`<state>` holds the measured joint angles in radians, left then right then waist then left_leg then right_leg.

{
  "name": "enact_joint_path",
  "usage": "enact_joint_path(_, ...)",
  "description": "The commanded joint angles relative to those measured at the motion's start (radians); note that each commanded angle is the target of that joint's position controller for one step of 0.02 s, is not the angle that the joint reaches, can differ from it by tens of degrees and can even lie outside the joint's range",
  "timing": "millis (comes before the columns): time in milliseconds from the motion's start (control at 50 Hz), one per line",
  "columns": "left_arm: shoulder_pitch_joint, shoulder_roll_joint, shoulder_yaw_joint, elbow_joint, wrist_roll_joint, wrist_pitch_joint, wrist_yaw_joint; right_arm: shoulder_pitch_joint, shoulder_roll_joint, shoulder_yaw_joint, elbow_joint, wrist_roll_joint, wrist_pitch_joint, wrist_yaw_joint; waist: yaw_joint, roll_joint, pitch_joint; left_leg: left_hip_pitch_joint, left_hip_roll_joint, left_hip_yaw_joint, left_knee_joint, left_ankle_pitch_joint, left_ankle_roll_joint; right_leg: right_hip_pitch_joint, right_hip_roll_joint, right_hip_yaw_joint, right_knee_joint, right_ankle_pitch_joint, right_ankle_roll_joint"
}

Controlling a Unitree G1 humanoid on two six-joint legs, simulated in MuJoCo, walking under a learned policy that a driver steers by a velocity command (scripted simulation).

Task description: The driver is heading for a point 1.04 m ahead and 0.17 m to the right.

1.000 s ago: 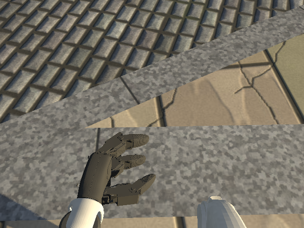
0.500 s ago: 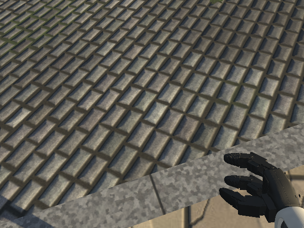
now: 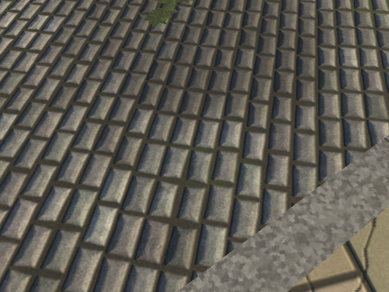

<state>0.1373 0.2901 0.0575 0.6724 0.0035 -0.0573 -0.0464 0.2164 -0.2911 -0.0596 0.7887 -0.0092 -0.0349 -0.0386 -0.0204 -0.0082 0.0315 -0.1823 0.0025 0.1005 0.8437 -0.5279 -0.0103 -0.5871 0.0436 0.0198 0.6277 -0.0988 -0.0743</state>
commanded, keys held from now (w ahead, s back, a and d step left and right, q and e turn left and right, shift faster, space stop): w+e+shift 0.28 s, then w+shift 0.56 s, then w+q+shift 0.16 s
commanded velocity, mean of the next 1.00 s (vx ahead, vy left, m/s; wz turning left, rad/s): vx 0.85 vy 0.00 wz -0.39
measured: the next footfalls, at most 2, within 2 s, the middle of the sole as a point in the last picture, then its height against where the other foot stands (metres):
left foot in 0.42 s outside the picture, level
right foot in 0.88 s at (290, 221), level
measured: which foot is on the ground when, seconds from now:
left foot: up 0.00-0.40, down 0.42-0.90, up 0.92-1.00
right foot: down 0.00-0.40, up 0.42-0.86, down 0.88-1.00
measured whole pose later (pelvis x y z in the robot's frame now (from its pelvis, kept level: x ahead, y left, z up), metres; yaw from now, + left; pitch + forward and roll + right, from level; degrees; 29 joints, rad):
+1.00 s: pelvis +0.63 -0.16 +0.01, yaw -21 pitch +2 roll -2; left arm 0.13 0.24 0.03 0.64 0.01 -0.10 -0.03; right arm 0.43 -0.23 -0.01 0.90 0.05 -0.09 0.00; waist -0.04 0.02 0.04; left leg -0.29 0.06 -0.09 1.29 -0.33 0.07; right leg -0.41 0.02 -0.11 0.59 -0.22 -0.04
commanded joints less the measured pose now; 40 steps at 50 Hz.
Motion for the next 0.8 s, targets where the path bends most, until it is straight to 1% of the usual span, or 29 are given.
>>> enact_joint_path(20, 0.216, 0.223, 0.073, -0.084, -0.014, 0.006, 0.012, 0.109, -0.099, -0.002, -0.128, 0.013, -0.038, 0.043, 0.074, -0.214, -0.39, -0.672, -0.065, -0.254, 0.593, -0.022, 0.019, 0.85, -0.327, 0.943, -0.39, -0.685, -0.333)
enact_joint_path(40, 0.197, 0.18, 0.062, -0.088, -0.023, 0.003, 0.023, -0.007, -0.131, -0.011, -0.153, 0.03, -0.053, 0.05, 0.09, -0.136, -0.261, -0.705, -0.035, -0.243, 0.517, 0.079, 0.043, 0.733, -0.299, 0.853, -0.401, -0.776, -0.259)
enact_joint_path(60, 0.162, 0.173, 0.056, -0.098, -0.019, 0.004, 0.03, -0.055, -0.121, -0.01, -0.154, 0.011, -0.059, 0.043, 0.061, -0.021, -0.214, -0.644, -0.006, -0.24, 0.435, 0.124, 0.045, 0.601, -0.265, 0.78, -0.391, -0.68, -0.206)
enact_joint_path(80, 0.135, 0.161, 0.053, -0.107, -0.014, 0.005, 0.036, -0.081, -0.119, -0.012, -0.16, -0.009, -0.063, 0.035, 0.044, 0.004, -0.186, -0.56, 0.009, -0.249, 0.327, 0.152, 0.045, 0.481, -0.222, 0.706, -0.392, -0.593, -0.189)
enact_joint_path(100, 0.116, 0.152, 0.05, -0.115, -0.009, 0.008, 0.044, -0.085, -0.112, -0.016, -0.162, -0.014, -0.061, 0.036, 0.016, -0.02, -0.166, -0.468, 0.016, -0.243, 0.249, 0.165, 0.042, 0.391, -0.175, 0.636, -0.41, -0.552, -0.175)
enact_joint_path(120, 0.096, 0.144, 0.049, -0.12, -0.012, 0.012, 0.05, -0.088, -0.109, -0.018, -0.158, -0.014, -0.061, 0.035, 0.005, -0.048, -0.144, -0.407, 0.013, -0.229, 0.17, 0.171, 0.035, 0.329, -0.139, 0.578, -0.415, -0.504, -0.168)
enact_joint_path(160, 0.106, 0.143, 0.05, -0.118, -0.023, 0.016, 0.062, -0.124, -0.082, -0.015, -0.156, -0.011, -0.064, 0.033, 0.015, -0.055, -0.106, -0.346, -0.011, -0.2, 0.049, 0.209, 0.012, 0.257, -0.094, 0.506, -0.411, -0.415, -0.173)
enact_joint_path(180, 0.125, 0.149, 0.053, -0.114, -0.027, 0.017, 0.067, -0.148, -0.067, -0.011, -0.16, -0.007, -0.066, 0.032, 0.025, -0.057, -0.091, -0.338, -0.023, -0.196, -0.007, 0.237, 0.001, 0.248, -0.085, 0.498, -0.411, -0.403, -0.177)
enact_joint_path(220, 0.143, 0.156, 0.057, -0.109, -0.034, 0.022, 0.072, -0.188, -0.046, -0.003, -0.171, 0.006, -0.071, 0.035, 0.042, -0.1, -0.07, -0.315, -0.042, -0.206, -0.126, 0.286, -0.018, 0.246, -0.078, 0.51, -0.401, -0.407, -0.18)
enact_joint_path(280, 0.151, 0.146, 0.056, -0.106, -0.043, 0.03, 0.067, -0.248, -0.052, -0.007, -0.192, 0.025, -0.084, 0.036, 0.069, -0.126, -0.054, -0.23, -0.062, -0.213, -0.25, 0.359, -0.04, 0.227, -0.068, 0.523, -0.361, -0.401, -0.155)
enact_joint_path(340, 0.165, 0.105, 0.042, -0.097, -0.043, 0.028, 0.056, -0.236, -0.064, -0.014, -0.192, 0.037, -0.1, 0.038, 0.08, -0.147, -0.06, -0.13, -0.038, -0.205, -0.323, 0.428, -0.034, 0.252, -0.094, 0.537, -0.304, -0.408, -0.143)
enact_joint_path(380, 0.177, 0.069, 0.026, -0.089, -0.04, 0.023, 0.047, -0.174, -0.069, -0.025, -0.176, 0.036, -0.109, 0.038, 0.046, -0.127, -0.062, 0.006, -0.017, -0.179, -0.385, 0.414, 0.0, 0.222, -0.086, 0.518, -0.237, -0.426, -0.118)
enact_joint_path(400, 0.169, 0.038, 0.013, -0.093, -0.038, 0.017, 0.042, -0.09, -0.085, -0.036, -0.157, 0.033, -0.113, 0.035, 0.005, -0.107, -0.08, 0.135, 0.025, -0.202, -0.395, 0.372, 0.031, 0.151, -0.065, 0.491, -0.151, -0.441, -0.093)
enact_joint_path(420, 0.158, -0.029, -0.011, -0.102, -0.032, 0.008, 0.035, 0.077, -0.124, -0.048, -0.133, 0.015, -0.119, 0.031, -0.069, 0.005, -0.16, 0.362, 0.17, -0.371, -0.418, 0.216, 0.101, 0.005, 0.007, 0.381, 0.137, -0.489, -0.047)
enact_joint_path(440, 0.163, -0.048, -0.027, -0.159, -0.067, -0.015, 0.034, 0.192, -0.222, -0.072, -0.11, -0.014, -0.115, 0.042, -0.073, 0.296, -0.191, 0.499, 0.379, -0.83, -0.568, -0.206, 0.257, -0.254, 0.064, 0.217, 0.41, -0.441, -0.013)
enact_joint_path(460, 0.129, 0.053, -0.009, -0.148, -0.071, -0.022, 0.043, 0.169, -0.19, -0.073, -0.108, 0.001, -0.108, 0.049, -0.085, 0.225, -0.084, 0.451, 0.414, -0.935, -0.606, -0.351, 0.273, -0.42, -0.014, 0.148, 0.569, -0.384, 0.004)
enact_joint_path(480, 0.066, 0.092, 0.002, -0.141, -0.047, -0.025, 0.046, 0.196, -0.14, -0.058, -0.099, 0.01, -0.101, 0.047, -0.105, 0.128, -0.009, 0.404, 0.368, -0.829, -0.592, -0.267, 0.246, -0.465, -0.035, 0.151, 0.643, -0.306, 0.004)
enact_joint_path(500, 0.062, 0.071, -0.002, -0.13, -0.026, -0.028, 0.046, 0.212, -0.12, -0.048, -0.095, 0.006, -0.095, 0.049, -0.095, 0.064, -0.004, 0.373, 0.313, -0.712, -0.589, -0.18, 0.219, -0.448, -0.049, 0.139, 0.668, -0.25, 0.002)
enact_joint_path(520, 0.039, 0.045, -0.007, -0.137, -0.019, -0.033, 0.044, 0.213, -0.101, -0.038, -0.081, 0.004, -0.09, 0.054, -0.081, 0.055, 0.034, 0.316, 0.274, -0.634, -0.605, -0.105, 0.209, -0.441, -0.061, 0.141, 0.644, -0.212, 0.0)
enact_joint_path(560, 0.009, 0.016, -0.011, -0.148, -0.032, -0.033, 0.036, 0.206, -0.043, -0.011, -0.058, 0.002, -0.088, 0.063, -0.043, 0.104, 0.074, 0.2, 0.22, -0.513, -0.648, -0.004, 0.183, -0.392, -0.099, 0.12, 0.602, -0.157, -0.003)
enact_joint_path(580, 0.001, 0.008, -0.013, -0.152, -0.035, -0.033, 0.032, 0.209, -0.026, -0.004, -0.046, 0.005, -0.089, 0.067, -0.03, 0.124, 0.079, 0.17, 0.205, -0.474, -0.66, 0.061, 0.186, -0.383, -0.108, 0.104, 0.58, -0.125, 0.002)
enact_joint_path(640, -0.076, 0.003, -0.021, -0.169, -0.023, -0.035, 0.027, 0.213, -0.032, 0.005, -0.014, 0.008, -0.087, 0.059, -0.024, 0.101, 0.102, 0.107, 0.184, -0.369, -0.706, 0.282, 0.198, -0.377, -0.13, 0.047, 0.461, 0.019, 0.033)
enact_joint_path(660, -0.126, -0.002, -0.024, -0.176, -0.013, -0.039, 0.023, 0.241, -0.017, 0.012, 0.004, 0.016, -0.085, 0.057, -0.043, 0.08, 0.104, 0.088, 0.159, -0.298, -0.716, 0.397, 0.183, -0.336, -0.127, 0.007, 0.396, 0.059, 0.038)
enact_joint_path(680, -0.172, -0.023, -0.034, -0.198, -0.015, -0.046, 0.016, 0.252, -0.045, 0.011, 0.016, 0.015, -0.086, 0.052, -0.053, 0.115, 0.106, 0.059, 0.168, -0.295, -0.744, 0.43, 0.184, -0.278, -0.127, -0.016, 0.313, 0.123, 0.042)
enact_joint_path(700, -0.219, -0.026, -0.037, -0.208, -0.017, -0.05, 0.01, 0.287, -0.047, 0.015, 0.034, 0.018, -0.088, 0.048, -0.073, 0.103, 0.108, 0.07, 0.171, -0.277, -0.764, 0.481, 0.185, -0.244, -0.125, -0.03, 0.254, 0.167, 0.044)
enact_joint_path(740, -0.293, -0.028, -0.037, -0.224, -0.028, -0.057, -0.012, 0.343, -0.051, 0.025, 0.069, 0.025, -0.081, 0.041, -0.088, 0.076, 0.122, 0.136, 0.176, -0.216, -0.783, 0.567, 0.173, -0.192, -0.095, -0.065, 0.118, 0.196, 0.034)
enact_joint_path(760, -0.311, -0.029, -0.037, -0.235, -0.036, -0.061, -0.021, 0.351, -0.072, 0.024, 0.079, 0.029, -0.076, 0.038, -0.084, 0.098, 0.133, 0.16, 0.196, -0.207, -0.787, 0.602, 0.168, -0.156, -0.089, -0.064, 0.053, 0.202, 0.026)
enact_joint_path(780, -0.322, -0.02, -0.033, -0.237, -0.039, -0.063, -0.029, 0.35, -0.082, 0.025, 0.087, 0.031, -0.07, 0.036, -0.073, 0.103, 0.131, 0.195, 0.202, -0.177, -0.771, 0.704, 0.161, -0.115, -0.072, -0.078, 0.005, 0.183, 0.017)
enact_joint_path(800, -0.328, -0.006, -0.027, -0.244, -0.039, -0.065, -0.033, 0.355, -0.093, 0.027, 0.098, 0.025, -0.066, 0.035, -0.057, 0.127, 0.111, 0.231, 0.211, -0.153, -0.726, 0.934, 0.154, -0.054, -0.037, -0.106, -0.022, 0.147, 0.002)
